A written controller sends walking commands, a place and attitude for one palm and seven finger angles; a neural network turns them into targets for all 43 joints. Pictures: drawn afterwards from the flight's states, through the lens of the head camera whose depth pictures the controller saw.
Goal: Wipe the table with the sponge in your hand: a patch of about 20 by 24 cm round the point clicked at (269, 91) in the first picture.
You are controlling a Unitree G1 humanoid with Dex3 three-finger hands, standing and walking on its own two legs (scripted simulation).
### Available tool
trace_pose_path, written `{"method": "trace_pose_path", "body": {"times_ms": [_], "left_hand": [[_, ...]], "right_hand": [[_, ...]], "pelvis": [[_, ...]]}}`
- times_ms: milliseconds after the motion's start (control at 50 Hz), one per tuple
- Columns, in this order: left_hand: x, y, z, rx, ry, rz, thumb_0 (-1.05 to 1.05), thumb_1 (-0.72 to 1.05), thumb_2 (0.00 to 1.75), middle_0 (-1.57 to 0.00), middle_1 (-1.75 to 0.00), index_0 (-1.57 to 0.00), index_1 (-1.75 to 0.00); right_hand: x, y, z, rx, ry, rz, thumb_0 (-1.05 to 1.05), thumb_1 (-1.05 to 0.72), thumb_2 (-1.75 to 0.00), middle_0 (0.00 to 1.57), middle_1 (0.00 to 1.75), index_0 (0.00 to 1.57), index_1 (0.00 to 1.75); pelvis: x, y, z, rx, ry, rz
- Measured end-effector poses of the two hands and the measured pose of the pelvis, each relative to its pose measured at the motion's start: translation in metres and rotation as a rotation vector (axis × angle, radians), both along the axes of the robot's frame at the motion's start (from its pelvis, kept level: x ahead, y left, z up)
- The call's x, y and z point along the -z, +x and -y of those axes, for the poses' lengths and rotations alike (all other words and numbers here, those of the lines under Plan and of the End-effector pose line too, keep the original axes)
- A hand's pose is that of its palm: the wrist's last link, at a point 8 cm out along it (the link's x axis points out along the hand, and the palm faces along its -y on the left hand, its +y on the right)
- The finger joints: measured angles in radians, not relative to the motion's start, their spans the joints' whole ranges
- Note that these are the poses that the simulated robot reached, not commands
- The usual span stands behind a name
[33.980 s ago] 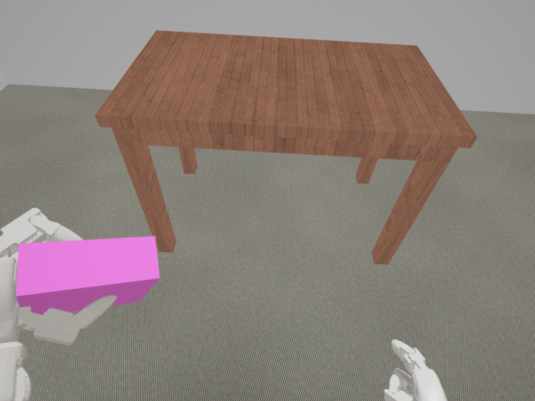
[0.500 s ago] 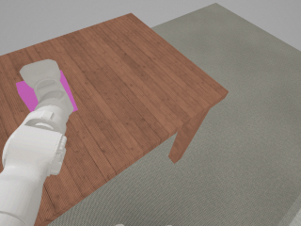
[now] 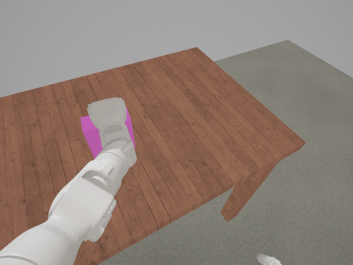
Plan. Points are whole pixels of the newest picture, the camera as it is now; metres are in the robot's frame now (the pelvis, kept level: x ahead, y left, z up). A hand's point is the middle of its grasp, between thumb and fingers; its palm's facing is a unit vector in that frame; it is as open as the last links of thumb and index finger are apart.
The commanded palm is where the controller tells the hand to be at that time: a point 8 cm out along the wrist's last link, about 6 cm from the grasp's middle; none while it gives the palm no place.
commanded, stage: wipe back along the third lane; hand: left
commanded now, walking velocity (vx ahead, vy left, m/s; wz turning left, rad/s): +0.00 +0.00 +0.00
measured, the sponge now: (111, 138) +0.43 +0.20 +0.00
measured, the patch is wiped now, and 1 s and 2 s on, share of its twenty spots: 1.00 1.00 1.00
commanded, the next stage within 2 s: slide back across to the middle lane in 1.42 s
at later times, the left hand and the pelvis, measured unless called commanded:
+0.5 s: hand (122, 140) +0.40 +0.16 +0.05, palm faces -0.04 -0.01 -1.00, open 9.3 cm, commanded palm +0.35 +0.12 +0.08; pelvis +0.01 -0.02 +0.01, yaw +2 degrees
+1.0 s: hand (136, 157) +0.35 +0.12 +0.05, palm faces -0.03 -0.03 -1.00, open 9.3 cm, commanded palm +0.30 +0.09 +0.08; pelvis +0.00 -0.06 +0.01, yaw +1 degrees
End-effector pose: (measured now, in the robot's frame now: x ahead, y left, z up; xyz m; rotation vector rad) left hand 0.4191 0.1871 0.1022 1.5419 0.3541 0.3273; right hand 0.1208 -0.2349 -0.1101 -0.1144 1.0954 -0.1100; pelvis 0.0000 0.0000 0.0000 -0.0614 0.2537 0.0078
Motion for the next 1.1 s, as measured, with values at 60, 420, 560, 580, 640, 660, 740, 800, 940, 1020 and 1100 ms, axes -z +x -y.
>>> {"method": "trace_pose_path", "body": {"times_ms": [60, 420, 560, 580, 640, 660, 740, 800, 940, 1020, 1100], "left_hand": [[-0.001, -0.006, 0.004, -0.002, -0.008, 0.001, -0.02, -0.45, 1.14, -0.75, -1.48, -0.77, -1.46], [0.0, -0.032, 0.029, -0.006, -0.005, -0.026, -0.01, -0.43, 1.12, -0.74, -1.49, -0.76, -1.47], [-0.001, -0.045, 0.041, -0.006, -0.011, -0.025, -0.01, -0.43, 1.12, -0.74, -1.49, -0.76, -1.47], [-0.001, -0.047, 0.043, -0.007, -0.013, -0.026, -0.01, -0.43, 1.12, -0.74, -1.49, -0.76, -1.47], [-0.001, -0.052, 0.048, -0.009, -0.012, -0.03, -0.01, -0.42, 1.12, -0.74, -1.49, -0.76, -1.47], [-0.001, -0.053, 0.049, -0.009, -0.012, -0.032, -0.01, -0.42, 1.12, -0.74, -1.49, -0.76, -1.47], [-0.001, -0.059, 0.057, -0.008, -0.012, -0.036, -0.02, -0.42, 1.11, -0.74, -1.49, -0.76, -1.47], [-0.001, -0.066, 0.061, -0.001, -0.013, -0.029, -0.01, -0.42, 1.11, -0.74, -1.49, -0.75, -1.47], [-0.001, -0.083, 0.071, 0.003, -0.021, -0.017, -0.01, -0.42, 1.11, -0.74, -1.49, -0.76, -1.47], [-0.001, -0.091, 0.078, 0.003, -0.019, -0.017, 0.0, -0.42, 1.11, -0.74, -1.49, -0.76, -1.47], [-0.001, -0.097, 0.084, 0.007, -0.018, -0.018, 0.0, -0.42, 1.11, -0.74, -1.49, -0.76, -1.47]], "right_hand": [[-0.005, 0.021, -0.006, -0.028, 0.011, 0.024, 0.0, -0.91, -0.9, 0.2, 0.3, 0.2, 0.3], [-0.018, 0.069, -0.011, -0.105, 0.047, 0.065, 0.0, -0.91, -0.9, 0.2, 0.3, 0.2, 0.3], [-0.016, 0.059, 0.003, -0.096, 0.051, 0.043, 0.0, -0.91, -0.9, 0.19, 0.3, 0.2, 0.3], [-0.016, 0.058, 0.005, -0.094, 0.05, 0.043, 0.0, -0.91, -0.9, 0.19, 0.3, 0.2, 0.3], [-0.017, 0.055, 0.012, -0.084, 0.049, 0.049, 0.0, -0.91, -0.9, 0.19, 0.3, 0.2, 0.3], [-0.018, 0.054, 0.015, -0.082, 0.049, 0.052, 0.0, -0.91, -0.9, 0.19, 0.3, 0.2, 0.3], [-0.019, 0.053, 0.024, -0.077, 0.051, 0.066, 0.01, -0.91, -0.9, 0.19, 0.3, 0.2, 0.3], [-0.021, 0.053, 0.03, -0.075, 0.053, 0.078, 0.01, -0.91, -0.9, 0.19, 0.3, 0.2, 0.3], [-0.029, 0.064, 0.039, -0.078, 0.066, 0.129, 0.01, -0.91, -0.9, 0.19, 0.3, 0.2, 0.3], [-0.035, 0.073, 0.043, -0.088, 0.074, 0.166, 0.01, -0.91, -0.9, 0.19, 0.3, 0.2, 0.3], [-0.04, 0.083, 0.045, -0.101, 0.083, 0.199, 0.01, -0.91, -0.9, 0.19, 0.3, 0.2, 0.3]], "pelvis": [[-0.002, 0.004, -0.001, -0.007, 0.001, 0.013], [-0.007, 0.009, 0.014, -0.028, 0.02, 0.073], [-0.008, 0.007, 0.025, -0.027, 0.03, 0.096], [-0.008, 0.006, 0.027, -0.026, 0.031, 0.1], [-0.009, 0.004, 0.032, -0.022, 0.035, 0.11], [-0.009, 0.004, 0.034, -0.022, 0.036, 0.113], [-0.01, 0.001, 0.041, -0.018, 0.042, 0.123], [-0.011, 0.0, 0.046, -0.015, 0.045, 0.131], [-0.013, 0.0, 0.058, -0.008, 0.053, 0.158], [-0.013, -0.001, 0.063, -0.008, 0.058, 0.172], [-0.013, -0.002, 0.069, -0.008, 0.062, 0.181]]}}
